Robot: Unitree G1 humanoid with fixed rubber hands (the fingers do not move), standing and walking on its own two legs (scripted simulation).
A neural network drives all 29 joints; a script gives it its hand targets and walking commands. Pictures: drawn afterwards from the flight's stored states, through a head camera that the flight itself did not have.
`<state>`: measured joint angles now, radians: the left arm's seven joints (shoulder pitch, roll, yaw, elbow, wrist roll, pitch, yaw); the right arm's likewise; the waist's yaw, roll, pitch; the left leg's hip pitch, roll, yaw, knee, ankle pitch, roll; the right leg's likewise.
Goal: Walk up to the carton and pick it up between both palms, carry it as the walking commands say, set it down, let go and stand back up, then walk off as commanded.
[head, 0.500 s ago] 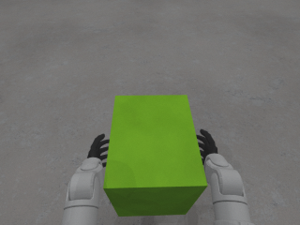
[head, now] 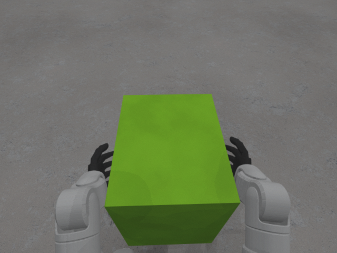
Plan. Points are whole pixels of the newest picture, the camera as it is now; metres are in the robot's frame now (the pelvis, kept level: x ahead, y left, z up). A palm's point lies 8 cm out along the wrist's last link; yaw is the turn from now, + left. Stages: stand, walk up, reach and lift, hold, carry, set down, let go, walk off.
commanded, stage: carry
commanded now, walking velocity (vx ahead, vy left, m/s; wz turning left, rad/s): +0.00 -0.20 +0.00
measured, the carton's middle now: (168, 171) +0.30 +0.00 +0.01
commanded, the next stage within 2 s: none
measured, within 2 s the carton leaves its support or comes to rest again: neither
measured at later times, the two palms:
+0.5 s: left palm (138, 169) +0.28 +0.07 +0.07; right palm (276, 170) +0.27 -0.24 +0.07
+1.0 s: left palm (180, 173) +0.27 -0.02 +0.07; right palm (322, 177) +0.25 -0.33 +0.07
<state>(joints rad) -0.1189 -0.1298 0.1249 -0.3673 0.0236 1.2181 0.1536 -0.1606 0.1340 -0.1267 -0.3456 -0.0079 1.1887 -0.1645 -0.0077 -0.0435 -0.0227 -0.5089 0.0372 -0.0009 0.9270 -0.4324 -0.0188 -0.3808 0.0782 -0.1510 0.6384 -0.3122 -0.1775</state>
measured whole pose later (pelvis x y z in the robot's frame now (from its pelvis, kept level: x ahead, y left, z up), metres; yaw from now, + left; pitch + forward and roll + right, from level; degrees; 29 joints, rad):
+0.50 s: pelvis +0.00 -0.07 +0.00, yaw -3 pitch +6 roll +0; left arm -0.12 -0.13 0.12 -0.46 0.00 1.19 0.16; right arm -0.17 0.14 -0.12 -0.44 0.02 1.16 -0.17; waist -0.01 0.01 0.02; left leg -0.52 0.07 0.00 0.90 -0.55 -0.10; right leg -0.45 0.00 -0.14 0.69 -0.35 -0.08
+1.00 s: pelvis -0.01 -0.15 +0.00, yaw -4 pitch +6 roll +1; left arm -0.11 -0.13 0.12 -0.48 -0.01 1.17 0.17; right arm -0.16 0.13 -0.12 -0.45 0.02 1.15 -0.17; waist -0.01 0.00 0.03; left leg -0.53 0.06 0.00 0.93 -0.56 -0.09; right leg -0.43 0.03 -0.17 0.64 -0.32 -0.13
